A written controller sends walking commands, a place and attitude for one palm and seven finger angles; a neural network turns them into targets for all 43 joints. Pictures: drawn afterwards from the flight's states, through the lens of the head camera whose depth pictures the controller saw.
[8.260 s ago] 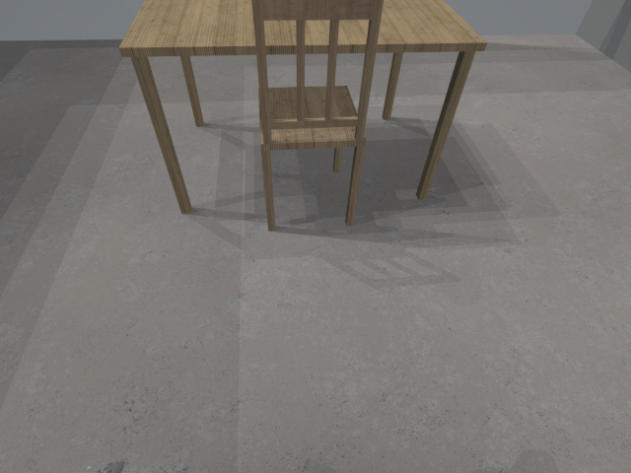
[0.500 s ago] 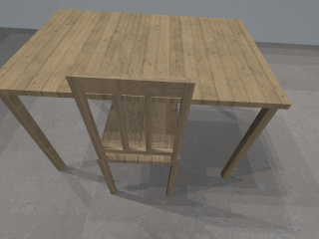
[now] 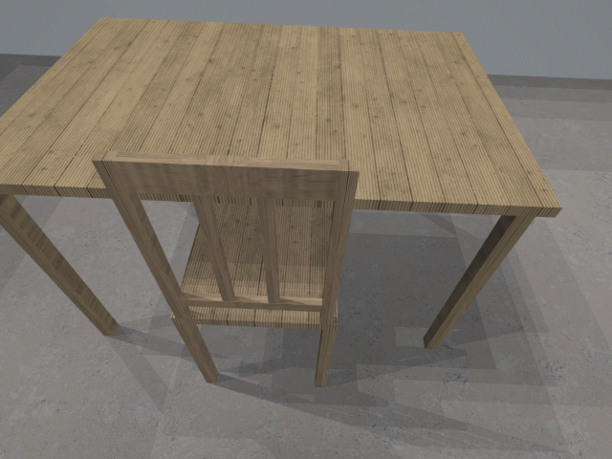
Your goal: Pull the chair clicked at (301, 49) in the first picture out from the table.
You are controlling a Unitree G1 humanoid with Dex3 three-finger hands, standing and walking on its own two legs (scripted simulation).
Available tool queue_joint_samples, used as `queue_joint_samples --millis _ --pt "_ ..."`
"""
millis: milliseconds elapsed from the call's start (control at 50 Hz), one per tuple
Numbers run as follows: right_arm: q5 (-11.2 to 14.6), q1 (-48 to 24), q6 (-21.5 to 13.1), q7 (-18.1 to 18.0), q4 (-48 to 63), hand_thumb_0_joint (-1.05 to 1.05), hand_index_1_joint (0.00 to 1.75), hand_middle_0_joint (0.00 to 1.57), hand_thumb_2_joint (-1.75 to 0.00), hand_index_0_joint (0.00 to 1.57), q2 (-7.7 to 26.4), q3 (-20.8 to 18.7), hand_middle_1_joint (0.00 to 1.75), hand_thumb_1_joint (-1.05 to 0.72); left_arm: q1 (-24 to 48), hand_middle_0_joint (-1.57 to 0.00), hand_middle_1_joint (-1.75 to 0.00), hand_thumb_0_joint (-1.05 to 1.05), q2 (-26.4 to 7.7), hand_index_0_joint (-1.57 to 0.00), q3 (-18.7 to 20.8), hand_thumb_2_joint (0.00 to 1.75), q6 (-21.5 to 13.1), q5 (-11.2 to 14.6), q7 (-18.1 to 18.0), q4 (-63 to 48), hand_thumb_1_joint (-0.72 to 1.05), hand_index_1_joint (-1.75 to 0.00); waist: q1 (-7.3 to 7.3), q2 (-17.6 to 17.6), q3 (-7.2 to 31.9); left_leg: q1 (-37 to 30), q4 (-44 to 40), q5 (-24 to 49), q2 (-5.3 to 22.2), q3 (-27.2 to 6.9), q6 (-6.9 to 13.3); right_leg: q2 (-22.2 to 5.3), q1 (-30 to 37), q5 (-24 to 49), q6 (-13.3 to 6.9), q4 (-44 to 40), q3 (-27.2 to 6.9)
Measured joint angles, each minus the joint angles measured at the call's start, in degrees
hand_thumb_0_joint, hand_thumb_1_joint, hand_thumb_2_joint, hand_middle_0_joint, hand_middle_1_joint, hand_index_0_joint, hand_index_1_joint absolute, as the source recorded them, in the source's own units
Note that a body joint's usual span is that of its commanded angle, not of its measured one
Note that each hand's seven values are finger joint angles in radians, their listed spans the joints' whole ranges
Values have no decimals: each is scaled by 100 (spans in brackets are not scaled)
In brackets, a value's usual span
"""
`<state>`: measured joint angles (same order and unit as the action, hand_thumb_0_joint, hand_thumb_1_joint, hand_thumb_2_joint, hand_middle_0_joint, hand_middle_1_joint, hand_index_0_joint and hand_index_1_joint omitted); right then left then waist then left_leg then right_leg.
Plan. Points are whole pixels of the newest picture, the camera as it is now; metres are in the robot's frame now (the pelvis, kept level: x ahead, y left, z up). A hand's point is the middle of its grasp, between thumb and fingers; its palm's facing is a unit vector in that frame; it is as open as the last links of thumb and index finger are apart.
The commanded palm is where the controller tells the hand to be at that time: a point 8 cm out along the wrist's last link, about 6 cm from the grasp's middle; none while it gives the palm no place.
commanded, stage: come to a stop and stand still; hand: left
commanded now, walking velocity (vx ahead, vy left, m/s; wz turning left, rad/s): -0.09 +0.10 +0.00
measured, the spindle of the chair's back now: (216, 253) +0.45 +0.19 -0.07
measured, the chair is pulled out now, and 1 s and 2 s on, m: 0.00 0.00 0.00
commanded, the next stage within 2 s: look again from close up in 0.78 s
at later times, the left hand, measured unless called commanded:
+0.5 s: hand out of the picture -0.01 +0.23 -0.17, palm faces +0.02 -0.97 -0.23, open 7.4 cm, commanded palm none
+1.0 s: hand out of the picture -0.09 +0.21 -0.17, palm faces +0.00 -0.99 -0.17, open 7.4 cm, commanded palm none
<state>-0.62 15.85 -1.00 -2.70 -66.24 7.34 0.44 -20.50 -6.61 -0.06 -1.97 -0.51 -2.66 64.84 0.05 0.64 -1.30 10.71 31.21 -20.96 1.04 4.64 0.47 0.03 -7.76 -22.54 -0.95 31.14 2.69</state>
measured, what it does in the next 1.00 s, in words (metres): shifts its weight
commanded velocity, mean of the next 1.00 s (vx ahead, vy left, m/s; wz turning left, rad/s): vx -0.01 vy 0.00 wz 0.00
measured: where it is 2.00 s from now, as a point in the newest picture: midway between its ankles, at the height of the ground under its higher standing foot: outside the picture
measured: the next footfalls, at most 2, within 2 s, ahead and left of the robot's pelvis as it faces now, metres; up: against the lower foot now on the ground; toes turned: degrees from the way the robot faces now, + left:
none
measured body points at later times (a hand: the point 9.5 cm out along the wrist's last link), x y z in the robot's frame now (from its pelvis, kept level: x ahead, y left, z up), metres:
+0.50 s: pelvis -0.05 +0.04 +0.00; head -0.05 +0.04 +0.45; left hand -0.01 +0.28 -0.15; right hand +0.03 -0.19 -0.15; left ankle -0.03 +0.11 -0.73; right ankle -0.09 -0.10 -0.73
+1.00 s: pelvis -0.05 +0.05 +0.01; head -0.03 +0.06 +0.46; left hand -0.09 +0.26 -0.16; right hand -0.06 -0.18 -0.15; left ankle -0.03 +0.11 -0.73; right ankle -0.08 -0.10 -0.73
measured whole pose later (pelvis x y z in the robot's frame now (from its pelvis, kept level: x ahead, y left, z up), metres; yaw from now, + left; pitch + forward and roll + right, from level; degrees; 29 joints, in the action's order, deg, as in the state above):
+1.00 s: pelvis -0.05 +0.05 +0.01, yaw -1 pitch +0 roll +0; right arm -0.2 16.0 -1.0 -0.8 -64.0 8.7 1.0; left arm -20.6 -8.9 -1.3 -0.3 -0.7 -2.1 63.6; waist -0.4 1.3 -2.4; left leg 14.0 25.0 -11.4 -3.6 4.3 4.9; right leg -3.2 -9.1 -16.6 2.6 25.7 0.0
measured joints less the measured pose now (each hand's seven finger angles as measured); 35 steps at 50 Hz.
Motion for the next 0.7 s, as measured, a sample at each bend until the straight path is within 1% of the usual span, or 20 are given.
queue_joint_samples --millis 100,140,200,220,260,300,320,340,360,400,440,480,540,620,700 --pt "24 -157 6 -31 201 1 30 20 -90 20 120 -84 30 -92 159 -20 -30 0 50 -20 21 90 95 3 -27 -153 90 -30 -59 43 -54 -97 -209 330 -36 32 17 -39 -32 318 18 48 -12" --pt "20 -222 15 -27 304 1 30 20 -90 19 157 -109 30 -92 216 -20 -30 1 -7 -20 43 90 139 -30 -58 -204 91 -30 -75 55 -47 -105 -285 343 -54 57 24 -53 -39 295 19 -8 -37" --pt "18 -335 16 -16 421 1 30 20 -90 19 181 -118 30 -92 300 -20 -30 1 -148 -20 79 90 141 -24 -58 -291 92 -30 -82 92 -36 -68 -369 218 -102 92 33 -89 -37 78 24 -160 -80" --pt "28 -389 47 14 483 0 30 19 -90 19 202 -119 30 -92 345 -20 -30 1 -177 -20 79 90 102 -41 -92 -309 92 -30 -87 59 -43 94 -174 202 -70 89 19 -70 -59 34 39 -230 -76" --pt "19 -501 108 108 720 0 30 19 -90 19 259 -141 30 -91 375 -20 -30 1 -213 -20 82 90 6 -83 -123 -475 91 -30 -89 -72 -142 488 454 65 32 -51 46 44 -160 162 33 -227 -64" --pt "17 -584 121 169 933 0 30 19 -90 19 277 -142 30 -91 340 -20 -30 1 -284 -20 74 90 -70 -101 -116 -658 91 -30 -65 -85 -215 709 752 -115 23 -149 70 76 -212 219 24 -165 -85" --pt "19 -609 108 185 1019 0 30 19 -90 19 281 -137 30 -91 318 -20 -30 1 -323 -20 59 90 -74 -92 -107 -724 91 -30 -44 -73 -233 698 620 25 -8 -160 73 66 -233 208 31 -78 -102" --pt "12 -614 81 195 1096 0 30 19 -90 19 296 -131 30 -91 297 -20 -30 1 -354 -20 42 90 -56 -69 -95 -773 91 -30 -16 -83 -237 620 387 386 -25 -160 98 64 -262 170 45 66 -110" --pt "-3 -609 47 195 1137 0 30 19 -90 19 295 -131 30 -91 309 -20 -30 1 -393 -20 29 90 -8 -45 -81 -793 91 -30 14 -61 -234 578 372 438 -64 -148 154 26 -293 110 66 236 -119" --pt "-23 -543 45 181 1183 0 30 19 -90 19 290 -98 30 -91 381 -20 -30 0 -453 -20 27 90 127 -25 -65 -820 91 -30 6 -8 -179 563 496 308 -163 -115 246 -70 -252 -18 84 336 -155" --pt "-28 -487 84 181 1165 0 30 19 -90 19 306 -59 30 -91 474 -20 -30 0 -460 -20 18 90 204 -34 -49 -846 91 -30 -30 -62 -135 558 529 259 -196 -127 304 -102 -194 21 170 262 -147" --pt "-31 -451 132 206 1123 0 30 19 -90 19 291 -27 30 -91 517 -20 -29 0 -466 -20 -1 90 209 -42 -17 -892 91 -30 -50 -102 -106 548 435 352 -222 -142 325 -123 -166 158 216 140 -130" --pt "-33 -384 146 232 1089 0 30 20 -90 20 253 -21 30 -92 494 -20 -29 0 -483 -20 -21 90 221 -40 33 -932 91 -30 -48 -81 -54 542 180 548 -289 -99 372 -184 -219 290 196 -2 -167" --pt "-44 -261 134 256 1019 0 30 20 -90 20 299 -31 30 -93 396 -20 -29 0 -483 -20 -28 90 247 -58 73 -888 91 -30 -15 -55 -10 549 -152 783 -379 -51 434 -246 -317 405 137 -147 -234" --pt "-35 -113 133 261 834 0 30 20 -90 20 325 -18 30 -92 247 -20 -29 0 -473 -20 -36 90 231 -58 84 -758 91 -30 -21 -28 -2 526 -381 929 -439 -39 463 -292 -332 522 175 -294 -263"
